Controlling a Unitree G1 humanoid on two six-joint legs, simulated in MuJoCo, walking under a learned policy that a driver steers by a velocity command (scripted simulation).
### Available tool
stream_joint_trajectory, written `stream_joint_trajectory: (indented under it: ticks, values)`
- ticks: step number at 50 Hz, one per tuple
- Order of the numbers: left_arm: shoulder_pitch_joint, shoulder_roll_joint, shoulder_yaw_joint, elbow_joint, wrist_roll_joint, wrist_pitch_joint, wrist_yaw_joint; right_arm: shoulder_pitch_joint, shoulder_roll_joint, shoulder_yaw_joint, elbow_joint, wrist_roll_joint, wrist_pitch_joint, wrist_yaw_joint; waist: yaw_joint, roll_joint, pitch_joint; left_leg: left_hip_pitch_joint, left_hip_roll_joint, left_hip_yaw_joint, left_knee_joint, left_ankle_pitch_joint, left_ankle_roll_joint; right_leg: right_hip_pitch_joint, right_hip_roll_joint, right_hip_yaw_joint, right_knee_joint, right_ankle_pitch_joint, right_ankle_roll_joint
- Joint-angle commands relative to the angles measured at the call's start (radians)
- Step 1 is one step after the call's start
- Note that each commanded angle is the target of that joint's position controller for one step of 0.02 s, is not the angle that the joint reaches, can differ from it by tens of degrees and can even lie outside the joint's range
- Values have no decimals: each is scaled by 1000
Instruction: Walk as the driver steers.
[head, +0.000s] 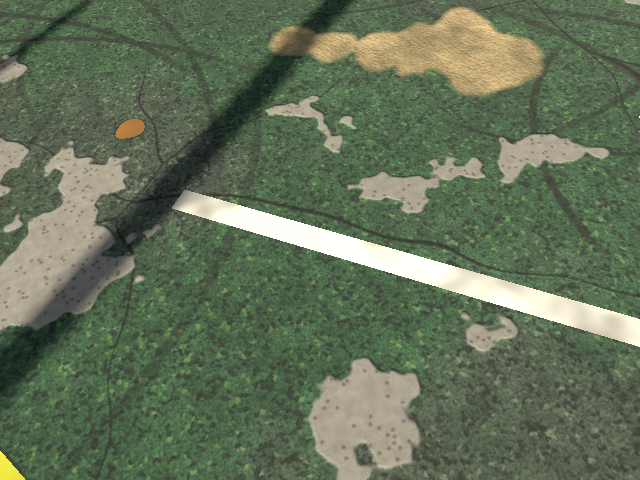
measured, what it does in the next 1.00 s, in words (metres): steps on the spot: left foot, then right foot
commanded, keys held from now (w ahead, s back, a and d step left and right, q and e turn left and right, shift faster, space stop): e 0.16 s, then no key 0.84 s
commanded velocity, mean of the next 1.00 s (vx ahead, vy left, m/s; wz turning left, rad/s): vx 0.00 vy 0.00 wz -0.23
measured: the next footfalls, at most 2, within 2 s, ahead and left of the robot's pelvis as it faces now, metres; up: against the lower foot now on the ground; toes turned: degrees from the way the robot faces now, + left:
left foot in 0.14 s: +0.06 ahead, +0.14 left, +0.00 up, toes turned -11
right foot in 0.50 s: +0.00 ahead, -0.12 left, +0.00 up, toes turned -9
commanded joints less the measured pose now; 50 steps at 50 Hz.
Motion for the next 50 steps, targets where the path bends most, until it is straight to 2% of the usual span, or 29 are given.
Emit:
stream_joint_trajectory:
  ticks: [1,3,5,6,7,8,9,10,11,12,13,15,19,21,23,24,25,26,27,28,29,30,32,40,50]
  values:
    - [-15,186,55,-72,-2,-3,-3,-33,-88,-17,-74,6,-27,11,13,-168,-112,3,-17,-4,-91,-27,6,146,-246,320,-97,255,-175]
    - [-31,184,56,-80,-8,2,-5,-14,-94,-19,-72,9,-37,20,6,-172,-123,50,-23,-5,-175,-22,18,163,-237,364,-73,311,-167]
    - [-65,177,54,-90,-22,9,-2,41,-96,-23,-57,9,-45,29,-35,-164,-132,165,-22,12,-370,107,41,144,-197,368,-30,307,-127]
    - [-64,158,49,-96,-25,11,2,71,-118,-31,-47,4,-47,29,-43,-140,-140,270,28,-5,-453,225,63,84,-158,345,7,208,-84]
    - [-19,108,35,-98,-12,10,0,84,-181,-44,-55,-14,-41,23,-15,25,-171,394,216,-162,-468,331,135,-36,-73,237,173,-64,-27]
    - [3,109,39,-124,-19,2,-1,60,-239,-53,-52,-42,-31,22,25,282,-112,396,384,-387,-487,533,305,-249,86,46,343,-421,35]
    - [28,195,64,-99,2,-7,-1,31,-177,-37,-78,-43,-35,22,9,201,-109,348,445,-403,-483,548,384,-266,14,41,577,-448,83]
    - [38,220,78,-75,-4,-5,-3,-9,-126,-21,-91,-34,-35,17,21,138,-97,317,383,-306,-468,518,355,-255,1,39,663,-385,98]
    - [51,194,77,-53,-4,4,0,-40,-108,-14,-94,-21,-33,15,32,109,-78,309,312,-221,-455,464,311,-256,-3,31,698,-332,117]
    - [48,169,70,-49,0,12,3,-43,-98,-8,-92,-6,-31,13,20,114,-64,319,287,-185,-450,462,298,-280,0,32,727,-287,133]
    - [42,137,60,-50,-4,15,0,-32,-99,-3,-86,-4,-28,11,12,119,-58,314,267,-146,-448,499,300,-273,4,20,725,-266,144]
    - [2,103,45,-69,-10,12,-2,5,-105,-3,-73,-10,-20,8,-13,141,-66,352,244,-100,-447,529,310,-259,-2,-20,629,-241,156]
    - [-42,54,15,-88,1,6,-9,8,-133,-6,-64,-8,-7,13,-41,184,-102,359,250,-65,-428,555,312,-93,-64,-96,318,-251,155]
    - [-30,72,18,-80,-4,5,-12,31,-152,-8,-50,0,-1,20,-50,192,-101,348,256,-78,-413,558,313,-18,-58,-136,185,-203,147]
    - [33,69,20,-45,-1,3,-16,24,-140,3,-38,15,0,24,-9,166,-89,302,237,-63,-377,518,277,116,-44,-163,-80,4,110]
    - [34,90,22,-46,6,3,-14,70,-118,13,-18,17,-9,26,-11,131,-87,249,218,-54,-368,448,222,210,-66,-121,-168,118,79]
    - [48,145,29,-56,12,3,-5,96,-84,28,-17,-13,-22,33,-33,8,-137,173,166,-2,-295,304,143,335,-191,20,-135,358,41]
    - [-11,165,25,-60,27,5,-3,129,-30,44,-19,-33,-35,38,-94,-180,-138,163,86,84,-304,56,72,258,-283,94,-82,402,-53]
    - [-44,90,8,-70,28,-4,-16,73,-65,42,-15,-37,-33,32,-53,-146,-126,239,93,74,-329,61,39,167,-270,93,-95,258,-92]
    - [-46,64,1,-60,33,-13,-24,38,-84,37,-14,-33,-31,32,-41,-123,-99,247,86,81,-337,131,28,156,-218,61,-96,144,-60]
    - [-31,78,5,-50,36,-19,-26,26,-92,35,-3,-28,-29,28,-26,-115,-83,247,80,91,-327,163,27,149,-184,37,-96,107,-31]
    - [-27,87,4,-44,33,-27,-27,32,-98,33,3,-25,-23,24,-25,-127,-62,242,82,87,-330,186,27,136,-179,37,-99,120,-19]
    - [-11,76,-2,-31,28,-36,-25,50,-97,35,20,-19,-19,20,-30,-116,-44,254,89,80,-344,205,31,120,-173,30,-94,147,-9]
    - [-16,60,-8,-1,24,-38,-22,78,-96,35,99,-16,-16,9,-31,-45,-33,283,97,81,-369,228,20,115,-149,14,-96,149,-8]
    - [4,55,-6,78,19,-40,-19,94,-104,34,180,-11,-14,-3,-33,-21,-41,301,98,86,-378,245,23,125,-121,-25,-86,186,1]
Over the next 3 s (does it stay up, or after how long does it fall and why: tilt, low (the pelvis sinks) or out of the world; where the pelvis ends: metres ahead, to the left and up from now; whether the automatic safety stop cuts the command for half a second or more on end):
stays up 0.56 -0.06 -0.02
